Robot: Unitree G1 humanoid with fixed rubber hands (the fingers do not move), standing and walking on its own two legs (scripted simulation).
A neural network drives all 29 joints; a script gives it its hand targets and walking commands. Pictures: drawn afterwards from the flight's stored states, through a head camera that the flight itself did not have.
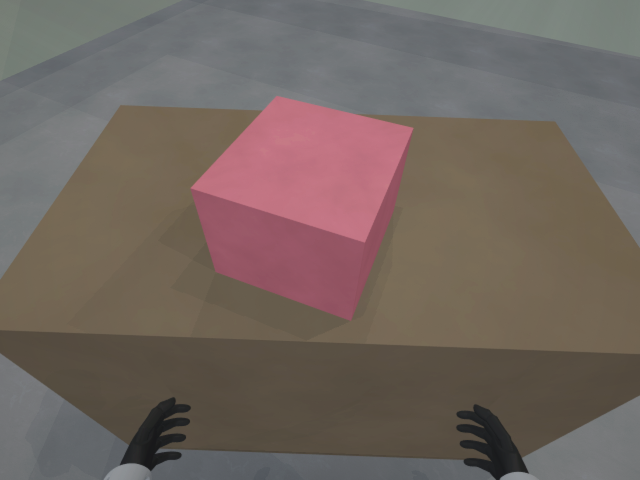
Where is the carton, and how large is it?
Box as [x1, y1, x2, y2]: [190, 96, 412, 320]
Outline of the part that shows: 276,96 190,188 215,271 350,320 393,210 412,128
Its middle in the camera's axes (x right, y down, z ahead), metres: -0.01 -0.06 +0.62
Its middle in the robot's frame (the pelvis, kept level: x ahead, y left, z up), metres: +0.51 +0.03 +0.04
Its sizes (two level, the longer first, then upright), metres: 0.257 0.238 0.185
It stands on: a pedestal, 0.71 m high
